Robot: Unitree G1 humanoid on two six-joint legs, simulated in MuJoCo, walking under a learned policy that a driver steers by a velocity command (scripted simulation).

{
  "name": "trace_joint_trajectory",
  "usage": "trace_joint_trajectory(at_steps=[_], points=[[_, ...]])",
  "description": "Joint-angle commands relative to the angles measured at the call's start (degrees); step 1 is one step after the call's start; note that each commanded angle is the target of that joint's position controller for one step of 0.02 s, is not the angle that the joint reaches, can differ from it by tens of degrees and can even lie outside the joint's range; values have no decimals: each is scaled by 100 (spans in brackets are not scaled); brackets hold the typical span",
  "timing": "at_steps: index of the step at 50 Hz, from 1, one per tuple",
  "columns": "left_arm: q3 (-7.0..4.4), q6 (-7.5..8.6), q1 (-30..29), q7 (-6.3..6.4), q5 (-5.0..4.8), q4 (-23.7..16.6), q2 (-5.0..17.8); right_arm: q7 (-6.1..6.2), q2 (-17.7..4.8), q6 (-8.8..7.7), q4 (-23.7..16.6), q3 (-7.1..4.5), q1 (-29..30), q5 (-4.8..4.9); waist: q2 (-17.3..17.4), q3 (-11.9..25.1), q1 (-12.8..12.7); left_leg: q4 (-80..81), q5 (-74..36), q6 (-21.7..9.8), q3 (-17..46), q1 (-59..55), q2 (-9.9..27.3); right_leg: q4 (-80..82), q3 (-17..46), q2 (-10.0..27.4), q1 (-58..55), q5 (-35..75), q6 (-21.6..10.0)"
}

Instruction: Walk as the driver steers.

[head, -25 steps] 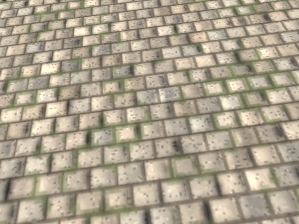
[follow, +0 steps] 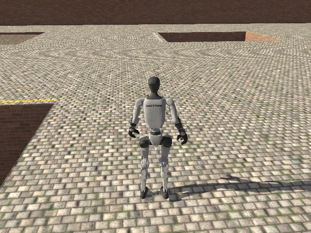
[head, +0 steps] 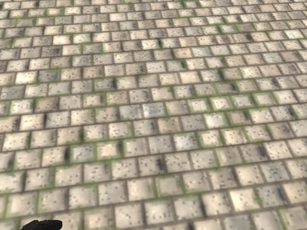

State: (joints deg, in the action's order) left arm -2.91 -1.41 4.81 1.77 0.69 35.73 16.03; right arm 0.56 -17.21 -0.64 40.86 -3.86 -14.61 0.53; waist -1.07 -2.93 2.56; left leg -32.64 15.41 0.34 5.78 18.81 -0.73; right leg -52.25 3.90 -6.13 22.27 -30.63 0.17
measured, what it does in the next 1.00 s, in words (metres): walks ahead: right foot, then left foot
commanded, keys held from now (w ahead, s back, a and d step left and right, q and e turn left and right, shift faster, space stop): q+shift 0.38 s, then shift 0.04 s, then e+shift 0.20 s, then w+e+shift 0.38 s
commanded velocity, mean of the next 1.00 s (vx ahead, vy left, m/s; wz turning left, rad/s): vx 0.19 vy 0.00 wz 0.15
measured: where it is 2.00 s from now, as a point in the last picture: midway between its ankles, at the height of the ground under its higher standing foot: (183, 130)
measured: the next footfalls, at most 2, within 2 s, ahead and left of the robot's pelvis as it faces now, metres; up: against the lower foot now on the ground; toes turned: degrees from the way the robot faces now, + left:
right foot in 0.18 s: +0.07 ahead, -0.12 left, +0.00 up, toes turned +17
left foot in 0.60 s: +0.00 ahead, +0.14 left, +0.00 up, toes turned +22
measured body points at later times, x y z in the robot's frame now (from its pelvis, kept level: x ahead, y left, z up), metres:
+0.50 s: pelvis +0.01 -0.04 +0.01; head +0.06 -0.03 +0.46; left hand +0.01 +0.27 -0.08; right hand +0.29 -0.21 -0.08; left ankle -0.04 +0.12 -0.67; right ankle +0.03 -0.13 -0.73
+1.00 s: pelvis +0.12 -0.02 +0.00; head +0.14 -0.04 +0.44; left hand +0.26 +0.28 -0.07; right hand +0.22 -0.31 -0.13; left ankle -0.04 +0.12 -0.73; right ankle +0.26 -0.15 -0.68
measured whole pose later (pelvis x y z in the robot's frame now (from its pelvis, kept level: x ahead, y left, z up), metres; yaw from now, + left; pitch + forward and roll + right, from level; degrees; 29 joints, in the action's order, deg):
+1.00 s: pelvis +0.12 -0.02 +0.00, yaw +6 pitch +1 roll +3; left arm -3.7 -0.9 12.0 -2.2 -2.4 36.5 17.5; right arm 0.4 -18.7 -4.0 44.0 -6.0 -19.8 0.1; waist 0.4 0.6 1.9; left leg -13.6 19.3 5.5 -16.0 -6.3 4.9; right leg -56.2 -0.8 10.1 40.7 -11.0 0.1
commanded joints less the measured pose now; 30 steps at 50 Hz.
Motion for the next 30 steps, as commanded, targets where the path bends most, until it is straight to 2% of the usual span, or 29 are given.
trace_joint_trajectory(at_steps=[1,2,4,6,8,9,10,11,12,13,14,15,17,19,20,22,24,25,27,28,29,30], points=[[-194,125,-178,-19,-66,-531,420,139,-1105,-33,-494,-356,319,137,815,806,-261,1060,-2619,-1186,2062,-1560,1299,-211,360,237,1117,-65,168],[-179,163,-272,-43,-73,-520,334,182,-1050,78,-539,-367,414,185,842,840,-216,1023,-2549,-1057,1949,-1526,1109,308,229,185,930,171,256],[-160,227,-153,-135,-131,-443,209,231,-1099,276,-629,-424,471,148,1026,1033,-205,957,-2539,-981,1946,-1300,903,1045,102,24,300,594,344],[-209,257,180,-206,-177,-308,316,214,-1130,355,-737,-463,567,154,1196,1118,-253,942,-2303,-919,2107,-998,828,1876,49,-41,-333,971,331],[-326,258,720,-190,-158,-95,499,201,-1014,362,-844,-424,792,246,1118,1107,-517,746,-1225,-619,2118,-366,545,3215,-60,90,-1359,1993,227],[-434,229,887,-133,-108,-76,846,189,-745,358,-824,-350,531,192,524,1163,-413,49,293,-304,1774,460,145,3493,706,992,-2167,1964,-85],[-508,153,543,-106,82,-219,1367,155,-401,312,-880,-279,125,113,-1289,979,-52,-1327,1991,42,708,1679,-753,3747,2522,2459,-2228,2160,-935],[-459,216,341,-127,282,-338,1201,145,-891,220,-883,-403,118,34,-1221,703,-46,-2508,1948,218,640,1896,-150,3923,2977,3047,-1606,2240,-1403],[-358,263,15,-88,254,-429,847,133,-1227,227,-759,-511,178,78,-675,448,22,-3022,1507,277,491,1800,66,3863,2285,2725,-1295,2183,-1343],[-310,285,-230,-41,159,-453,676,140,-1210,278,-623,-528,98,76,-384,294,76,-3254,1078,353,363,1785,146,3790,1582,2260,-1183,2088,-1122],[-287,294,-309,22,69,-463,618,146,-1097,325,-557,-512,44,59,-376,270,48,-3534,708,427,281,1903,196,3722,1131,2022,-1294,2239,-998],[-263,293,-243,77,34,-431,606,115,-947,348,-587,-466,68,69,-462,235,-20,-3774,496,512,142,1983,272,3677,731,1923,-1330,2739,-1009],[-259,261,104,140,72,-341,625,63,-769,336,-794,-376,405,123,-537,242,-257,-3619,251,642,-171,2175,407,3684,251,1862,-1586,3230,-1140],[-298,202,464,160,93,-237,730,11,-645,318,-989,-295,738,133,-536,328,-495,-3213,244,745,-292,2374,530,3662,128,2044,-2079,3609,-1299],[-325,178,631,143,89,-179,814,-9,-578,310,-1066,-254,855,103,-488,409,-582,-3006,356,765,-286,2321,551,3626,155,2144,-2235,3874,-1393],[-371,150,757,60,44,-91,970,-28,-440,298,-1152,-175,963,26,-391,562,-613,-2540,626,725,-255,1993,510,3542,149,2270,-2353,4344,-1536],[-372,148,618,-61,-28,-52,1038,-3,-322,297,-1127,-101,942,-38,-390,658,-510,-1926,868,617,-281,1385,373,3467,60,2260,-2178,4662,-1592],[-342,164,490,-123,-66,-28,997,21,-284,299,-1061,-74,870,-54,-447,695,-424,-1501,887,555,-340,951,314,3422,-19,2182,-1997,4775,-1563],[-209,243,435,-242,-137,126,717,71,-188,297,-871,-29,733,-94,-604,759,-320,-322,503,460,-457,42,222,3271,-47,1954,-1770,4840,-1412],[-194,262,430,-279,-208,210,735,83,-219,289,-788,-46,633,-99,-670,699,-220,452,-29,384,-587,-388,75,3108,-36,1844,-1675,4903,-1289],[-211,274,497,-293,-299,294,837,87,-354,272,-727,-88,507,-88,-698,626,-113,1387,-896,226,-668,-939,-23,2945,10,1779,-1465,4895,-1102],[-232,321,737,-303,-311,357,955,131,-738,263,-744,-177,451,-84,-605,731,-181,1447,-1555,64,-392,-1637,212,2835,100,1691,-1088,4538,-794]])
Over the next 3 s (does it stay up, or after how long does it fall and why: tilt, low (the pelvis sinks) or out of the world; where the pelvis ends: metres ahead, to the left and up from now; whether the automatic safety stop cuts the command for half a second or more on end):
stays up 1.43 0.18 0.00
